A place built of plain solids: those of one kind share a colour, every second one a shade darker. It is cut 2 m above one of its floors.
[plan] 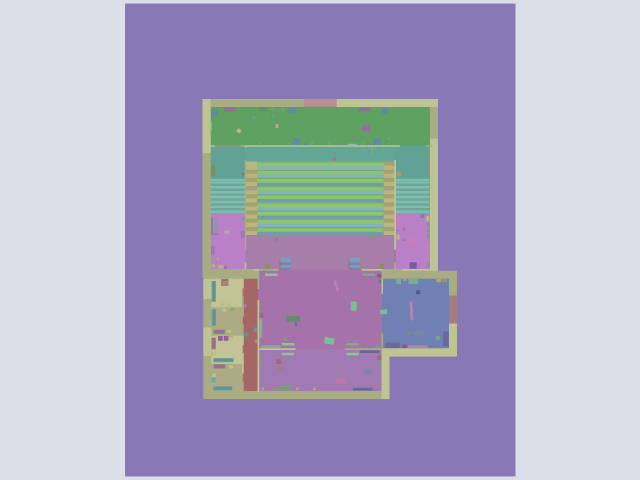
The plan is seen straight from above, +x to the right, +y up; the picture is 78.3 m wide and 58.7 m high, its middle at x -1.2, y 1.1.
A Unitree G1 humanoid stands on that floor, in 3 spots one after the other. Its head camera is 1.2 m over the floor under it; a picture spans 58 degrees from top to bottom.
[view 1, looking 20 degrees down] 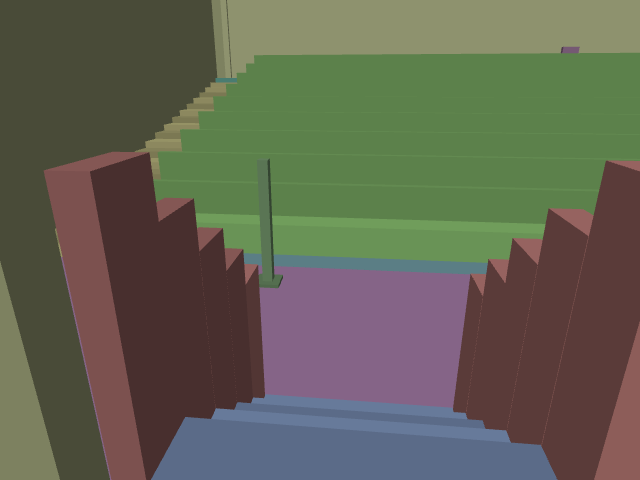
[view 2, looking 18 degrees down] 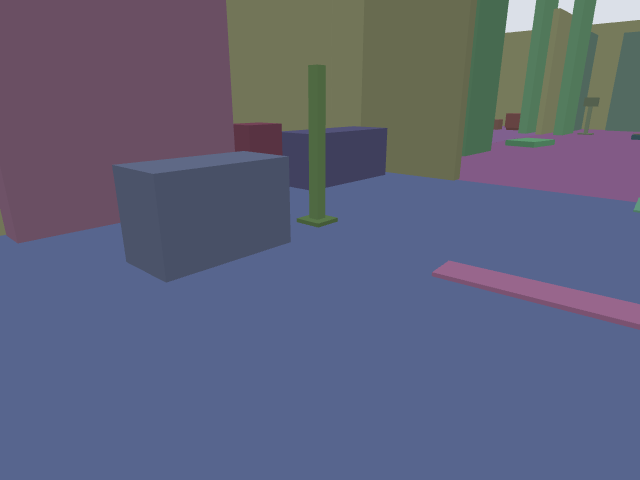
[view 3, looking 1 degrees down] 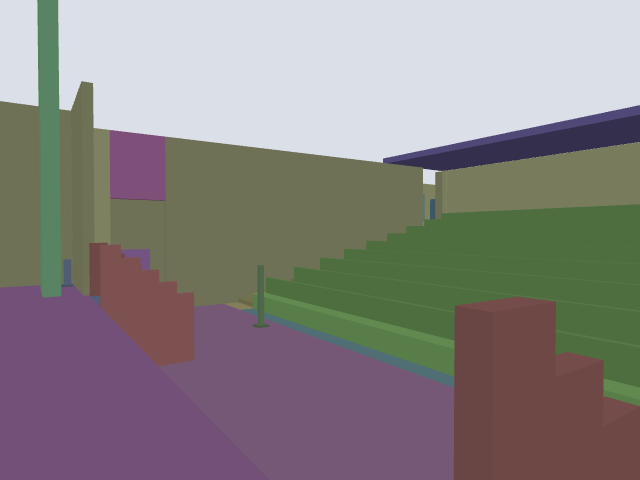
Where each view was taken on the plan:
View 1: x -5.39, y -3.51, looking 96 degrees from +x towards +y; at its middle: seats_rake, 6.01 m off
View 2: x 12.86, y -7.40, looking -138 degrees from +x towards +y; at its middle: floor_side_stage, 3.88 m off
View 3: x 3.06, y -3.51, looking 146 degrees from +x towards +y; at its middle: wall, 16.02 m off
